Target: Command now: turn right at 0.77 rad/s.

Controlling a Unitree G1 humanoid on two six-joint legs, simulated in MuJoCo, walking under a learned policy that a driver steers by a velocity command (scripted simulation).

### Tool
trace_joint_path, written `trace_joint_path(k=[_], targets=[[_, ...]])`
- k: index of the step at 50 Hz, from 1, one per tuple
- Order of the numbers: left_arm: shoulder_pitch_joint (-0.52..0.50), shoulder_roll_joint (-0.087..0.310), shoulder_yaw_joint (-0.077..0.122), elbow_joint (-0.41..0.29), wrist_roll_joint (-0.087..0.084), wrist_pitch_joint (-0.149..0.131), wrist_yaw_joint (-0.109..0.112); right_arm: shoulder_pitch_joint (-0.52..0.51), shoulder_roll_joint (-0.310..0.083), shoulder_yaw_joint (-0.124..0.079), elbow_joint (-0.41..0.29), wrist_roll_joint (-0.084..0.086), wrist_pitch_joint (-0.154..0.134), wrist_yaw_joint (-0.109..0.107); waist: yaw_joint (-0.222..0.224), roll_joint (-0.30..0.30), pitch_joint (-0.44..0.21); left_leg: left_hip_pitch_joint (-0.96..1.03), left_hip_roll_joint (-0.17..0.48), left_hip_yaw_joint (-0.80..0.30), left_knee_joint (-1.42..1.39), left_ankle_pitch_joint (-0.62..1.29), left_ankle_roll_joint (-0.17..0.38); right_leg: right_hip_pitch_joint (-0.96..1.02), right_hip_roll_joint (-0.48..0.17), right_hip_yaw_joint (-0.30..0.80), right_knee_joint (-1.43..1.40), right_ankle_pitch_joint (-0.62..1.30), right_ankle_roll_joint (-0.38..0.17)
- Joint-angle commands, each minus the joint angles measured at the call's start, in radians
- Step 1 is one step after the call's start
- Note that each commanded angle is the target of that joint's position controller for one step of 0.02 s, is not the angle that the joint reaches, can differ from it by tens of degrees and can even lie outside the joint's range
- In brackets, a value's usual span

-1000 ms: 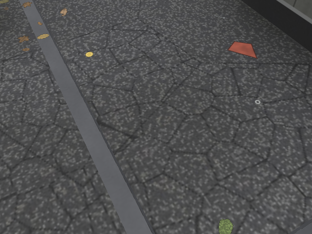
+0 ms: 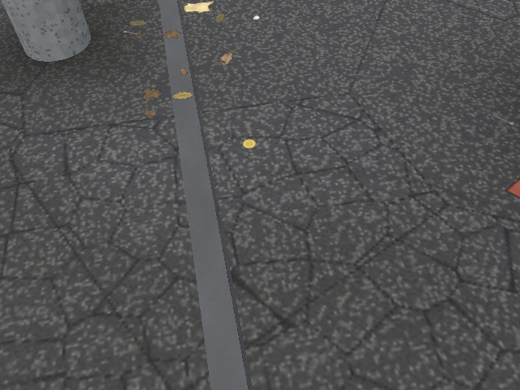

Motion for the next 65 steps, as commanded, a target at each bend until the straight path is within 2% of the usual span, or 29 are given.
trace_joint_path(k=[1,2,3,4,6,9,15,19,22,24,28,31,32,33,34,35,36,37,42,48,50,52,53,54,55,56,58,61,65], targets=[[0.041,0.068,0.019,-0.072,0.008,-0.033,0.008,0.059,-0.162,-0.062,-0.021,0.011,-0.009,0.011,0.006,0.041,-0.107,0.029,0.197,-0.074,0.076,0.248,0.055,0.129,0.028,0.027,-0.302,0.193,-0.041],[0.071,0.193,0.047,-0.077,0.02,-0.048,0.022,0.093,-0.118,-0.054,-0.039,0.005,-0.003,0.019,0.001,-0.221,-0.082,-0.212,0.084,0.005,0.342,-0.123,-0.028,0.243,-0.188,0.378,-0.423,0.425,-0.1],[0.131,0.314,0.082,-0.078,0.015,-0.05,0.022,-0.05,-0.071,-0.031,-0.131,0.004,0.011,0.01,0.052,-0.366,-0.049,-0.447,-0.095,-0.119,0.494,-0.399,-0.062,0.245,-0.358,0.666,-0.404,0.833,-0.279],[0.161,0.269,0.078,-0.075,0.007,-0.045,0.026,-0.082,-0.098,-0.03,-0.123,-0.007,0.016,0.005,0.076,-0.184,-0.075,-0.474,-0.063,-0.224,0.601,-0.37,-0.056,0.287,-0.339,0.603,-0.393,0.788,-0.32],[0.015,0.204,0.054,-0.094,0.005,-0.027,0.043,-0.053,-0.112,-0.036,-0.087,0.013,0.004,0.01,0.001,-0.098,-0.024,-0.451,-0.036,-0.268,0.57,-0.162,-0.04,0.211,-0.21,0.459,-0.398,0.581,-0.255],[-0.046,0.171,0.042,-0.112,-0.01,-0.026,0.046,0.009,-0.137,-0.042,-0.049,-0.011,0.007,0.018,-0.022,-0.099,-0.081,-0.389,-0.066,-0.256,0.569,-0.054,-0.05,0.204,-0.132,0.409,-0.381,0.634,-0.212],[0.001,0.21,0.057,-0.1,0.001,-0.028,0.047,-0.026,-0.136,-0.031,-0.057,-0.004,0.015,0.014,0.014,-0.113,-0.074,-0.413,-0.099,-0.293,0.402,-0.029,-0.057,0.221,-0.103,0.535,-0.381,0.435,-0.211],[-0.009,0.161,0.029,-0.093,0.017,-0.035,0.053,0.02,-0.141,-0.029,-0.018,0.006,0.014,0.01,0.019,-0.124,-0.103,-0.31,-0.081,-0.258,0.343,-0.031,-0.038,0.198,-0.124,0.495,-0.368,0.556,-0.207],[0.021,0.149,0.013,-0.069,0.037,-0.047,0.037,0.005,-0.141,-0.024,-0.011,-0.006,0.006,0.041,0.045,-0.179,-0.075,-0.269,-0.076,-0.215,0.27,-0.046,-0.008,0.143,-0.126,0.575,-0.516,-0.192,-0.228],[0.014,0.174,0.016,-0.062,0.047,-0.064,0.032,-0.021,-0.161,-0.028,-0.011,0.008,-0.003,0.059,0.05,-0.17,-0.008,-0.298,-0.074,-0.219,0.231,-0.058,0.017,0.139,-0.173,0.601,-0.554,-0.28,-0.238],[-0.031,0.186,0.018,-0.047,0.038,-0.109,0.044,0.021,-0.149,-0.021,-0.002,0.017,-0.026,0.081,0.011,-0.114,0.021,-0.222,-0.078,-0.218,0.14,-0.091,0.087,0.136,-0.216,0.489,-0.568,-0.215,-0.206],[-0.118,0.172,0.014,-0.053,0.023,-0.121,0.044,0.171,-0.134,-0.022,0.045,0.022,-0.039,0.083,-0.085,-0.061,0.026,0.09,-0.116,-0.128,-0.045,-0.044,0.131,-0.045,-0.176,0.321,-0.495,-0.202,-0.166],[-0.13,0.146,0.005,-0.052,0.032,-0.122,0.048,0.292,-0.156,-0.033,0.093,0.017,-0.049,0.078,-0.132,0.028,0.013,0.243,-0.145,-0.166,-0.092,-0.113,0.144,-0.143,-0.113,0.233,-0.323,-0.168,-0.148],[-0.184,0.079,-0.017,-0.079,0.048,-0.132,0.048,0.451,-0.226,-0.056,0.133,0.009,-0.064,0.069,-0.198,0.241,-0.015,0.373,0.03,-0.484,-0.237,-0.333,0.193,-0.288,0.005,0.062,0.079,-0.008,-0.099],[-0.245,0.049,-0.033,-0.155,0.041,-0.152,0.035,0.433,-0.279,-0.062,0.101,0.005,-0.074,0.077,-0.158,0.304,0.027,0.441,0.203,-1.04,-0.431,-0.537,0.296,-0.614,0.13,0.072,0.258,-0.037,-0.048],[-0.253,0.074,-0.033,-0.151,0.057,-0.164,0.029,0.365,-0.26,-0.067,0.084,0.007,-0.072,0.076,-0.127,0.153,0.067,0.409,0.235,-1.088,-0.453,-0.554,0.331,-0.684,0.053,0.166,0.349,0.027,-0.038],[-0.275,0.109,-0.026,-0.139,0.057,-0.174,0.02,0.332,-0.243,-0.068,0.07,0.011,-0.075,0.072,-0.118,0.044,0.066,0.375,0.192,-0.974,-0.409,-0.44,0.32,-0.659,0.01,0.179,0.359,0.115,-0.023],[-0.262,0.116,-0.025,-0.124,0.058,-0.176,0.014,0.334,-0.24,-0.071,0.074,0.013,-0.078,0.065,-0.106,0.004,0.043,0.354,0.139,-0.867,-0.396,-0.352,0.296,-0.612,-0.009,0.166,0.335,0.15,-0.005],[-0.329,0.091,-0.044,-0.138,0.054,-0.13,-0.001,0.395,-0.189,-0.06,0.118,0.029,-0.093,0.047,-0.107,0.057,0.063,0.243,0.013,-0.695,-0.441,-0.029,0.265,-0.522,-0.007,0.096,0.193,0.245,0.048],[-0.546,0.055,-0.073,-0.226,0.036,-0.14,-0.006,0.452,-0.19,-0.069,0.163,0.029,-0.093,0.036,-0.171,0.106,0.06,0.214,-0.009,-0.686,-0.386,0.418,0.247,-0.39,0.05,0.043,-0.081,0.354,0.047],[-0.496,0.074,-0.069,-0.228,0.028,-0.147,0.002,0.399,-0.206,-0.074,0.163,0.034,-0.097,0.028,-0.121,0.113,0.026,0.186,0.003,-0.679,-0.343,0.611,0.213,-0.207,0.069,0.052,-0.166,0.375,0.023],[-0.229,0.155,-0.034,-0.156,0.022,-0.152,0.034,0.332,-0.261,-0.085,0.155,0.037,-0.11,0.035,0.014,0.084,-0.147,0.089,-0.039,-0.622,-0.065,0.954,0.151,0.233,0.111,0.049,-0.176,0.281,-0.016],[-0.003,0.2,-0.01,-0.103,0.017,-0.155,0.058,0.272,-0.287,-0.093,0.142,0.034,-0.122,0.042,0.139,0.077,-0.249,-0.044,-0.08,-0.611,0.178,0.876,0.13,0.509,0.034,0.114,-0.17,0.236,-0.038],[0.217,0.281,0.023,-0.07,0.042,-0.157,0.086,0.254,-0.182,-0.068,0.118,0.025,-0.14,0.045,0.204,-0.062,-0.397,-0.172,-0.151,-0.529,0.499,0.436,0.137,0.735,-0.195,0.335,-0.202,-0.172,-0.066],[0.165,0.321,0.026,-0.077,0.062,-0.157,0.082,0.318,-0.082,-0.036,0.06,0.073,-0.131,0.046,0.099,-0.375,-0.535,-0.387,-0.245,-0.428,0.771,-0.192,0.118,0.836,-0.466,0.92,-0.426,-0.508,-0.149],[0.039,0.245,0.026,-0.088,0.057,-0.147,0.079,0.264,-0.153,-0.038,0.082,0.044,-0.111,0.039,0.071,-0.253,-0.359,-0.477,-0.144,-0.373,0.831,-0.083,0.13,0.659,-0.419,0.928,-0.472,-0.546,-0.158],[0.003,0.114,-0.003,-0.046,0.055,-0.151,0.068,0.166,-0.147,-0.038,0.091,-0.004,-0.098,0.063,0.055,-0.046,-0.128,-0.464,-0.074,-0.327,0.768,0.02,0.129,0.392,-0.327,0.647,-0.477,-0.231,-0.175],[0.073,0.067,-0.02,0.055,0.046,-0.183,0.05,0.083,-0.067,-0.011,0.038,-0.024,-0.087,0.092,-0.003,-0.097,-0.003,-0.47,-0.058,-0.369,0.681,-0.038,0.118,0.212,-0.251,0.505,-0.538,-0.06,-0.203],[0.047,0.089,-0.015,0.083,0.013,-0.202,0.045,-0.113,-0.095,0.013,-0.079,-0.04,-0.086,0.111,-0.062,-0.093,0.087,-0.505,0.016,-0.294,0.378,0.075,0.06,0.097,-0.205,0.362,-0.656,0.094,-0.213]])
Velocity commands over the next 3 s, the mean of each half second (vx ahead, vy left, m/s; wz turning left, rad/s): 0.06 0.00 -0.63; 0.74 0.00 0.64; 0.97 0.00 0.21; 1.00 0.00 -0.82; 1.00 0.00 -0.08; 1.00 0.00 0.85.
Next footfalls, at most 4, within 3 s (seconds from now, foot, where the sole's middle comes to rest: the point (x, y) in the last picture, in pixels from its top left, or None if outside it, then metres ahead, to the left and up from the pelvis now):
0.02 right None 0.02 -0.09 -0.77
0.66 left None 0.11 0.08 -0.77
1.06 right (332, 369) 0.54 -0.11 -0.77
1.46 left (206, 270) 0.83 0.24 -0.77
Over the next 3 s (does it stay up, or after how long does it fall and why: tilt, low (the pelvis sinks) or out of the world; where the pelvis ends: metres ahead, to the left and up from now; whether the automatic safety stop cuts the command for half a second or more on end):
stays up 2.10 -0.13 0.01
